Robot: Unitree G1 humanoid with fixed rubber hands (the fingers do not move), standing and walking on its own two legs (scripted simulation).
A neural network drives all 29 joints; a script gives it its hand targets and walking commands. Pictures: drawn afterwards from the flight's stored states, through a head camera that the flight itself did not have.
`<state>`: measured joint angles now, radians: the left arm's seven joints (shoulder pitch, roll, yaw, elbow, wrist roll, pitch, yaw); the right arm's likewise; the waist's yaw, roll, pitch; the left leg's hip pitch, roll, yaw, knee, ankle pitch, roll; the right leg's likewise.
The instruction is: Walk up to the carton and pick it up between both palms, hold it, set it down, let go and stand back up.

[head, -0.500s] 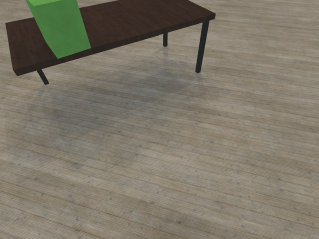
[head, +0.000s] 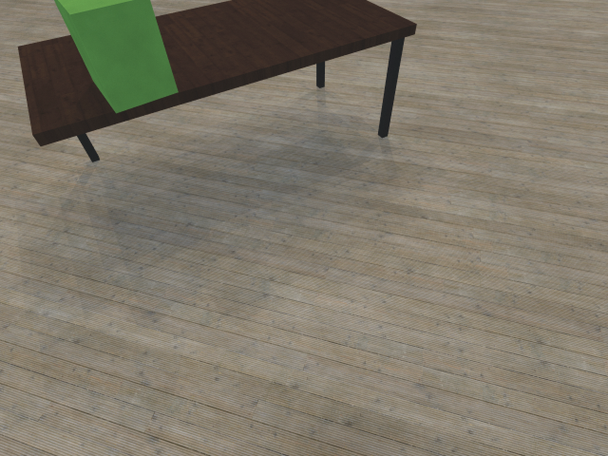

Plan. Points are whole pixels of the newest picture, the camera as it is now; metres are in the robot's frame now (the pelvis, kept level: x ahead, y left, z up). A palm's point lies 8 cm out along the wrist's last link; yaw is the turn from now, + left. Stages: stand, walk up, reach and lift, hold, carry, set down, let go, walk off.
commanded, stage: stand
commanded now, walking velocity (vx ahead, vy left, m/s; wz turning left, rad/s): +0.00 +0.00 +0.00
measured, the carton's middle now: (117, 44) +1.30 +0.69 -0.03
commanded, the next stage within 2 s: walk up in 0.10 s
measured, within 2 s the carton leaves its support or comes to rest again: neither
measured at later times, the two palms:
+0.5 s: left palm out of the picture -0.01 +0.26 -0.16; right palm out of the picture +0.09 -0.20 -0.15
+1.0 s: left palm (92, 364) +0.28 +0.39 -0.13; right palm (357, 392) +0.25 -0.04 -0.14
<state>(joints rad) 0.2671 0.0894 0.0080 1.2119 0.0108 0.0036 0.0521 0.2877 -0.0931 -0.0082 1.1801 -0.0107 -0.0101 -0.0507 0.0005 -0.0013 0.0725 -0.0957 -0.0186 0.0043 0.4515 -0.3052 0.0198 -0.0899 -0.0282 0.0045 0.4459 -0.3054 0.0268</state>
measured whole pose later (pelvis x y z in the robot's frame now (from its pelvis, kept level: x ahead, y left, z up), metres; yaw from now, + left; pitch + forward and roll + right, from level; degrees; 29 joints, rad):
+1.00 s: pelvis +0.18 +0.16 -0.03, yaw +21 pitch -1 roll +2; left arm 0.15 0.16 -0.02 0.67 0.03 -0.03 -0.03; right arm 0.50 -0.08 -0.05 0.73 -0.04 -0.08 -0.03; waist -0.08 -0.07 0.04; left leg -0.19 -0.12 0.06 0.66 -0.45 0.11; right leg -0.69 -0.13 -0.04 0.96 -0.19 0.01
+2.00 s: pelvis +0.53 +0.31 -0.05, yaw +31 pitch -2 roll +0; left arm 0.21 0.12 0.02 0.58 0.03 -0.06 -0.02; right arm 0.34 -0.20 -0.05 0.68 -0.04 -0.03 0.00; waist -0.03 -0.02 0.05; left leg -0.36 0.09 0.00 1.19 -0.59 -0.01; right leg -0.52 -0.07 -0.12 0.92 -0.35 -0.04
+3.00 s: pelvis +0.76 +0.44 -0.04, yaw +29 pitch -2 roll -1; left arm 0.21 0.06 0.01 0.56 0.04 -0.06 0.06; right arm 0.27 -0.22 -0.04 0.70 -0.04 0.04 0.00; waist -0.01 0.10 0.08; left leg -0.55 0.02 -0.01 1.37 -0.53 -0.05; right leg -0.44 -0.06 -0.16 0.78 -0.31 -0.05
